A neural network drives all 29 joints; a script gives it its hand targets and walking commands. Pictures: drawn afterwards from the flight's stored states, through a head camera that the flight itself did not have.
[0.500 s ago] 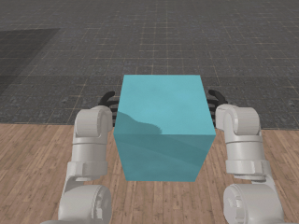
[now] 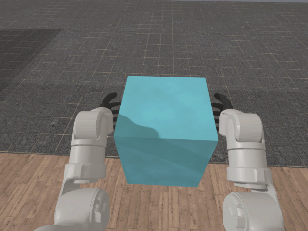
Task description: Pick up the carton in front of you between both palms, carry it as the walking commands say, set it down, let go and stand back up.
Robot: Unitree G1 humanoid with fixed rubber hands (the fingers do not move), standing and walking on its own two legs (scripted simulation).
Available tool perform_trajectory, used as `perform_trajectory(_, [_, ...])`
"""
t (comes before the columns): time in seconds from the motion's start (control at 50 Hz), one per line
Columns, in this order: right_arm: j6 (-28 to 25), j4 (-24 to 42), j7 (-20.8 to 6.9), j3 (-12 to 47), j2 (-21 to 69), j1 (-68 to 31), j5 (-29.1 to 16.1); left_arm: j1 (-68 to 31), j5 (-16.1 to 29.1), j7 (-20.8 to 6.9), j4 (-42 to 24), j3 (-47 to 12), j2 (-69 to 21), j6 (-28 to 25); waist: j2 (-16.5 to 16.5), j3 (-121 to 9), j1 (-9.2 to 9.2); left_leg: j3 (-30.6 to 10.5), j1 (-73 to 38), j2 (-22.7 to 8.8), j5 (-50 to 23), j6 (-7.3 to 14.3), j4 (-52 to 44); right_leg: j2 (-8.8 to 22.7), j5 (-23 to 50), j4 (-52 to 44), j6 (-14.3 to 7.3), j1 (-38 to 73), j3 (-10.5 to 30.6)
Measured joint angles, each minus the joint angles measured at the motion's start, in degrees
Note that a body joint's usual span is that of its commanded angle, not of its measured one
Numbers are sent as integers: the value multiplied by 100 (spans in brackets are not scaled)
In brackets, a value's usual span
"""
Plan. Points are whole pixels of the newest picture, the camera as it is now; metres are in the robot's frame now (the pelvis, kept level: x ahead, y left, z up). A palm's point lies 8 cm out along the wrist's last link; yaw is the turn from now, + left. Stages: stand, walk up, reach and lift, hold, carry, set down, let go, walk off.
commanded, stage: carry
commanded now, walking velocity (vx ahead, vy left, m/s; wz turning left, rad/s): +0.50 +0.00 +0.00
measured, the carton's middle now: (164, 134) +0.37 +0.02 +0.06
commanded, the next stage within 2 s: none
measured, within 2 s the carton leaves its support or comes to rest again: neither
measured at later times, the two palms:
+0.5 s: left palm (134, 62) +0.65 +0.14 +0.12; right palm (217, 65) +0.64 -0.16 +0.12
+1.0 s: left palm (133, 39) +0.91 +0.19 +0.08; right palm (195, 40) +0.94 -0.11 +0.08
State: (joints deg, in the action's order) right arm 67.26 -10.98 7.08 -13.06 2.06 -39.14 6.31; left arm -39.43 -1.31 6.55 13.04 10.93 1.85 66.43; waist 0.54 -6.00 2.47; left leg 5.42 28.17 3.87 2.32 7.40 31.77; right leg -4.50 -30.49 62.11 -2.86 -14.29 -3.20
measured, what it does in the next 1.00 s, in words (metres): goes down: right foot 0.04 m lower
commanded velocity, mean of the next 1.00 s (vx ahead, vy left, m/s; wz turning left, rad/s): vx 0.50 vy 0.00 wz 0.00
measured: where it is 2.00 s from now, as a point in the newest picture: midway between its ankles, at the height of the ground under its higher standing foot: (157, 127)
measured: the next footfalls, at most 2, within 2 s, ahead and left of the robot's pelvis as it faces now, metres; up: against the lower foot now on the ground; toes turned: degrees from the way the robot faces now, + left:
right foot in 0.50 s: +0.45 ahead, -0.05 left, -0.04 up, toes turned +0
left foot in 1.06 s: +0.77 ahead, +0.08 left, -0.08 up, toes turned +3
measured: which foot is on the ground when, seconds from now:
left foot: down 0.00-0.48, up 0.50-1.00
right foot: up 0.00-0.48, down 0.50-1.00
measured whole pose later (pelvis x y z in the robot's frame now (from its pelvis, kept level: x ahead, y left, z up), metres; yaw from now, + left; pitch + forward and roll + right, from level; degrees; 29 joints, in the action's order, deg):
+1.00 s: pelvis +0.57 +0.01 -0.05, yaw +1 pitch +5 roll +0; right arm 68.7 -4.1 7.6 -13.6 0.8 -36.7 4.1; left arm -38.6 -2.0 7.6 8.3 11.2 -1.0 66.5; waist -0.9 -3.9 4.9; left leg 3.6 34.8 0.4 -5.8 3.6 30.9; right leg -5.2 -22.4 32.4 -5.8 -7.6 -2.8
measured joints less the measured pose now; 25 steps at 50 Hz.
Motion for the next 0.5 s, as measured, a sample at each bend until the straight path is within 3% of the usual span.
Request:
perform_trajectory(0.04, [-30,-224,-6,47,-13,75,0,61,-8,-10,212,-13,-1,-14,0,80,-198,2,65,60,335,63,450,8,-110,1189,33,-723,185])
perform_trajectory(0.08, [19,-225,-5,100,-82,287,-117,185,-90,-1,241,-83,-92,55,-70,169,-336,-33,-95,51,360,68,454,144,157,1361,36,-1320,229])
perform_trajectory(0.18, [-88,2,59,206,-189,506,-433,379,-228,46,-166,-92,-241,98,-78,449,-513,-56,-610,47,610,88,135,609,909,249,165,-2364,358])
perform_trajectory(0.26, [-271,175,78,193,-138,514,-476,495,-272,62,-540,-6,-309,2,-71,527,-601,-136,-1018,41,848,53,-84,736,1737,-462,178,-2811,373])
perform_trajectory(0.42, [-279,500,93,251,-126,304,-520,530,-247,86,-1191,86,-298,71,18,322,-719,-325,-1960,154,1782,-61,-75,422,3537,-2718,-56,-2321,27])
perform_trajectory(0.46, [-216,429,89,262,-184,200,-536,428,-262,84,-1129,106,-290,133,30,190,-733,-330,-2141,202,2205,-91,265,286,3951,-3388,-172,-1910,-148])
perform_trajectory(0.5, [-127,294,73,254,-299,100,-575,251,-316,80,-912,100,-306,192,94,56,-688,-189,-2108,248,2574,-181,1197,251,4362,-3883,-261,-1334,-301])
